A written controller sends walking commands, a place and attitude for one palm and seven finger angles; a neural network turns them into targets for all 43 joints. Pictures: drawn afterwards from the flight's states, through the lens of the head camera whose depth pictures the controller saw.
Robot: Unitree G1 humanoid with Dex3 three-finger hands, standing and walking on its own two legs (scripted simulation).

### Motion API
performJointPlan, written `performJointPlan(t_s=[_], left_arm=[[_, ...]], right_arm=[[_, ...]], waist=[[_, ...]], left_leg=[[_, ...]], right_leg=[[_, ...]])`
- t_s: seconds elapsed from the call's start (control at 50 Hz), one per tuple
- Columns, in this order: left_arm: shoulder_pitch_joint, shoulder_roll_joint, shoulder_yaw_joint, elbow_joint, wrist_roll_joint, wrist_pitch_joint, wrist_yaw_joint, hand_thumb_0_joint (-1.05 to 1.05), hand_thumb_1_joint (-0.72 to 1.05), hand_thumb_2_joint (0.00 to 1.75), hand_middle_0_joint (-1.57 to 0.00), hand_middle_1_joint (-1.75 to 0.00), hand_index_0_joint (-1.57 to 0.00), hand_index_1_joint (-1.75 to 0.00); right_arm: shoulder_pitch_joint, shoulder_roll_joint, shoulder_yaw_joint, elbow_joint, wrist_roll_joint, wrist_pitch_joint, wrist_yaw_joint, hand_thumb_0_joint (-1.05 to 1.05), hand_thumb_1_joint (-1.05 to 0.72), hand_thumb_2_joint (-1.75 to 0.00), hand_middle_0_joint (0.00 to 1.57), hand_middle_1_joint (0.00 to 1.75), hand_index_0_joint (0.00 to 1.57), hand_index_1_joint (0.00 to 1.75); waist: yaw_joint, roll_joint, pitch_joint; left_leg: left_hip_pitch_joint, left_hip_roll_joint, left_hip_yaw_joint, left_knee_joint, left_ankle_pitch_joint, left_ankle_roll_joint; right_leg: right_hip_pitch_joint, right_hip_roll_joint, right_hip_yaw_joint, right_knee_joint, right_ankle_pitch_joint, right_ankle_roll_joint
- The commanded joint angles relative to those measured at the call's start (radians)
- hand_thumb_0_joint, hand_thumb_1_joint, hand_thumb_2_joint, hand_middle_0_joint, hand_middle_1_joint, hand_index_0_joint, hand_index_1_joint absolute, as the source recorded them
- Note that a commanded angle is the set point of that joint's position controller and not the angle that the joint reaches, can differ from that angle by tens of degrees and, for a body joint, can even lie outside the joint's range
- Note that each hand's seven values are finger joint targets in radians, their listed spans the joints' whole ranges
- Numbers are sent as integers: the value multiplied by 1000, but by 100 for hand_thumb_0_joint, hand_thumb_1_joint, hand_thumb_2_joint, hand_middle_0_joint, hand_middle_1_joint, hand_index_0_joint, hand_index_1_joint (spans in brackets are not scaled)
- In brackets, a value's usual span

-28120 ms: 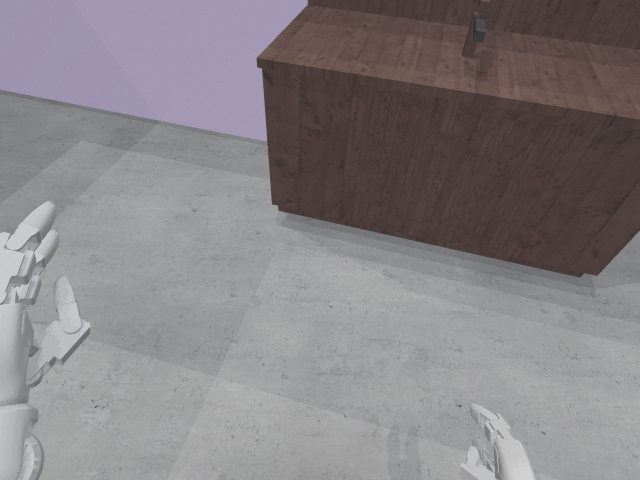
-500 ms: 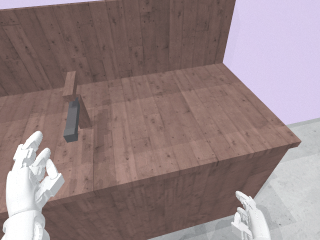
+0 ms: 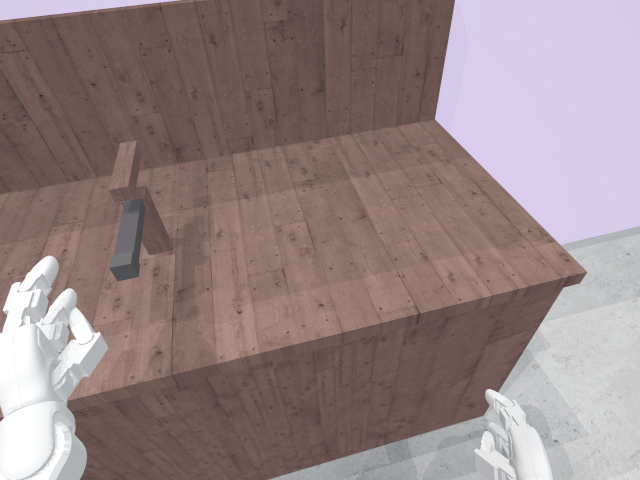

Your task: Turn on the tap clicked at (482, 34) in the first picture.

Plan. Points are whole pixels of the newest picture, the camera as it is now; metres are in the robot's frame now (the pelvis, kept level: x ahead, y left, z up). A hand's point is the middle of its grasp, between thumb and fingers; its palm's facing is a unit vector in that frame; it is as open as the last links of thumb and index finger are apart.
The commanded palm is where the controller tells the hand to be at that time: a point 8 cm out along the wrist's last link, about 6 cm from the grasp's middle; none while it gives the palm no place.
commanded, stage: reach beside the lever's end, fingers flat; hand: left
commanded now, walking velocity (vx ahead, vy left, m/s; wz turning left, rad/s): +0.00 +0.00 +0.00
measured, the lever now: (125, 266) +0.35 +0.32 +0.09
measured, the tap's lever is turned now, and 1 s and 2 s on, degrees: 0 0 0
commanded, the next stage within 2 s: push the lever round in 1.88 s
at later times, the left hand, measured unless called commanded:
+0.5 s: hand (96, 322) +0.24 +0.29 +0.12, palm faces +0.57 -0.82 -0.10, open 7.5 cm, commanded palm +0.20 +0.33 +0.12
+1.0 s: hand (94, 303) +0.27 +0.32 +0.11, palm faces +0.57 -0.82 -0.09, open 7.7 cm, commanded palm +0.23 +0.36 +0.10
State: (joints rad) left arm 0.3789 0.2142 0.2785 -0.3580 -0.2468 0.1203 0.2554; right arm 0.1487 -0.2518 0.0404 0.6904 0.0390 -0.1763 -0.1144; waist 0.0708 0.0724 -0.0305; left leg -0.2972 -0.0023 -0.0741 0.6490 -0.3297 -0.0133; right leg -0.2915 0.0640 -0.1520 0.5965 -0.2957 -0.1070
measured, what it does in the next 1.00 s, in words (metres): stands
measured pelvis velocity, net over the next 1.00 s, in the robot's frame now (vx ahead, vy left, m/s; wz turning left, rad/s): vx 0.00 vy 0.04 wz -0.03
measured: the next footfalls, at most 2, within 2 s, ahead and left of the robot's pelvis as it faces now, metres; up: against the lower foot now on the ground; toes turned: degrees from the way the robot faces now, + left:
none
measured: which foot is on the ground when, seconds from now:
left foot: down 0.00-1.00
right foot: down 0.00-1.00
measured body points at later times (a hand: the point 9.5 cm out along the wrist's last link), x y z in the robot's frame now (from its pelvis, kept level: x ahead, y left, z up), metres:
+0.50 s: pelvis +0.01 +0.02 +0.00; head +0.01 +0.00 +0.45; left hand +0.20 +0.33 +0.13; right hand +0.20 -0.21 -0.08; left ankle +0.01 +0.14 -0.72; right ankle +0.03 -0.04 -0.72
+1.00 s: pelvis +0.00 +0.04 +0.00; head +0.01 +0.03 +0.45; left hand +0.24 +0.36 +0.11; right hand +0.19 -0.19 -0.09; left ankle +0.01 +0.14 -0.72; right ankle +0.03 -0.04 -0.72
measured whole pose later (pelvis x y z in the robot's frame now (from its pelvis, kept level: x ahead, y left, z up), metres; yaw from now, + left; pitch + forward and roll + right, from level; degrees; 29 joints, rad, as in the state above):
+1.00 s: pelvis +0.00 +0.04 +0.00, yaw -1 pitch +1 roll +0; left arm 0.13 0.23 0.33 -0.02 -0.20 0.00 0.23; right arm 0.15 -0.24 0.04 0.70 0.02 -0.15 -0.11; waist 0.05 0.04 -0.03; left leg -0.34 -0.04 -0.03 0.62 -0.31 0.03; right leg -0.35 0.03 -0.10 0.59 -0.27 -0.06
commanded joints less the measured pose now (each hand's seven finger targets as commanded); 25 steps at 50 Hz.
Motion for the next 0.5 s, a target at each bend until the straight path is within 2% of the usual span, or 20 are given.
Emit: performJointPlan(t_s=[0.0, 0.04, 0.06, 0.08, 0.1, 0.12, 0.16, 0.18, 0.22, 0.24, 0.26, 0.28, 0.34, 0.36, 0.4, 0.44, 0.46, 0.48], left_arm=[[-230, 187, 61, -173, 18, -79, -3, 0, 90, 90, -20, -30, -20, -30], [-234, 191, 65, -162, 19, -69, -3, 0, 90, 90, -20, -30, -20, -30], [-241, 222, 98, -156, 26, -65, 3, 0, 90, 90, -20, -30, -20, -30], [-225, 201, 89, -156, 21, -61, 6, 0, 90, 90, -20, -30, -20, -30], [-183, 223, 123, -124, 18, -52, 9, 0, 90, 90, -20, -30, -20, -30], [-191, 207, 115, -118, 11, -46, 7, 0, 90, 90, -20, -29, -20, -29], [-198, 246, 170, -117, 11, -48, 16, 0, 90, 90, -20, -29, -20, -29], [-181, 213, 146, -125, 10, -52, 15, 0, 90, 90, -19, -29, -19, -29], [-151, 198, 139, -134, 14, -68, 14, 0, 90, 90, -19, -28, -19, -28], [-143, 199, 139, -128, 15, -79, 12, 0, 90, 90, -19, -28, -19, -28], [-135, 217, 161, -127, 21, -90, 13, 0, 90, 90, -19, -28, -19, -28], [-155, 177, 113, -135, 26, -104, 3, 0, 90, 90, -19, -27, -19, -27], [-184, 189, 118, -119, 19, -128, -13, 0, 90, 90, -19, -27, -19, -27], [-217, 197, 122, -113, 26, -134, -14, 0, 90, 90, -19, -26, -19, -26], [-243, 179, 95, -96, 28, -147, -22, 0, 90, 90, -19, -26, -19, -26], [-278, 187, 91, -94, 30, -157, -27, 0, 90, 90, -18, -25, -18, -25], [-282, 202, 105, -109, 40, -163, -22, 0, 90, 90, -18, -25, -18, -25], [-287, 187, 89, -87, 40, -162, -23, 0, 90, 90, -18, -25, -18, -25]], right_arm=[[-198, -82, -36, -151, 2, -70, -13, 0, -90, -90, 20, 30, 20, 30], [-203, -84, -37, -152, -1, -71, -13, 0, -90, -90, 20, 30, 20, 30], [-209, -83, -39, -145, 5, -68, -13, 0, -90, -90, 20, 30, 20, 30], [-205, -80, -37, -155, 0, -65, -12, 0, -90, -90, 20, 30, 20, 30], [-191, -82, -40, -153, 0, -58, -11, 0, -90, -90, 20, 30, 20, 30], [-195, -83, -37, -158, 1, -53, -11, 0, -90, -90, 20, 30, 20, 30], [-184, -81, -41, -152, 3, -46, -12, 0, -90, -90, 20, 30, 20, 30], [-174, -79, -41, -159, 1, -42, -9, 0, -90, -90, 20, 30, 20, 30], [-147, -85, -42, -168, -3, -45, -5, 0, -90, -90, 20, 30, 20, 30], [-134, -89, -44, -171, -5, -48, -4, 0, -90, -90, 20, 30, 20, 30], [-131, -91, -44, -165, -3, -48, -2, 0, -90, -90, 20, 30, 20, 30], [-120, -90, -42, -168, -4, -50, 0, 0, -90, -90, 20, 30, 20, 30], [-113, -100, -46, -168, -6, -59, -5, 0, -90, -90, 20, 30, 20, 30], [-123, -99, -42, -160, -4, -60, -9, 0, -90, -90, 20, 30, 20, 30], [-115, -101, -44, -160, -5, -66, -10, 0, -90, -90, 20, 30, 20, 30], [-117, -104, -43, -156, -7, -72, -13, 0, -90, -90, 20, 30, 20, 30], [-129, -102, -42, -155, -7, -72, -15, 0, -90, -90, 20, 30, 20, 30], [-119, -101, -40, -154, -10, -70, -14, 0, -90, -90, 20, 30, 20, 30]], waist=[[-14, -69, -39], [-6, -51, -64], [-1, -22, -75], [2, -54, -97], [13, -83, -111], [10, -108, -110], [16, -84, -134], [16, -73, -159], [15, -53, -173], [12, -72, -173], [17, -49, -172], [3, -43, -159], [-8, -70, -139], [-13, -59, -106], [-21, -46, -99], [-25, -42, -113], [-16, -10, -123], [-19, -19, -136]], left_leg=[[-92, -12, 0, -48, -16, 42], [-94, -9, -6, -50, -14, 37], [-85, -10, -2, -55, -1, 39], [-90, -10, -5, -59, 16, 37], [-99, -10, -3, -61, 29, 38], [-102, -12, 0, -61, 44, 39], [-90, -14, 9, -60, 90, 41], [-77, -16, 13, -67, 114, 42], [-48, -16, 22, -75, 183, 45], [-43, -17, 24, -77, 200, 47], [-36, -18, 24, -81, 221, 48], [-26, -17, 27, -85, 237, 48], [-25, -16, 21, -86, 219, 51], [-24, -17, 20, -90, 204, 53], [-22, -18, 18, -99, 176, 49], [-16, -20, 13, -103, 160, 48], [-7, -23, 12, -106, 169, 47], [-9, -25, 9, -109, 164, 44]], right_leg=[[31, -166, 285, -256, -239, 117], [45, -173, 289, -244, -214, 117], [52, -167, 278, -236, -201, 109], [71, -171, 277, -220, -147, 114], [85, -162, 264, -211, -120, 116], [89, -159, 260, -203, -80, 118], [116, -153, 254, -183, 15, 118], [118, -142, 227, -162, 61, 116], [122, -121, 188, -124, 195, 106], [118, -114, 175, -112, 237, 107], [120, -106, 163, -104, 255, 99], [105, -103, 151, -95, 275, 97], [82, -95, 147, -104, 241, 97], [62, -94, 146, -112, 212, 94], [46, -93, 140, -116, 165, 90], [43, -92, 138, -118, 136, 88], [47, -92, 138, -114, 140, 84], [47, -92, 134, -111, 133, 83]])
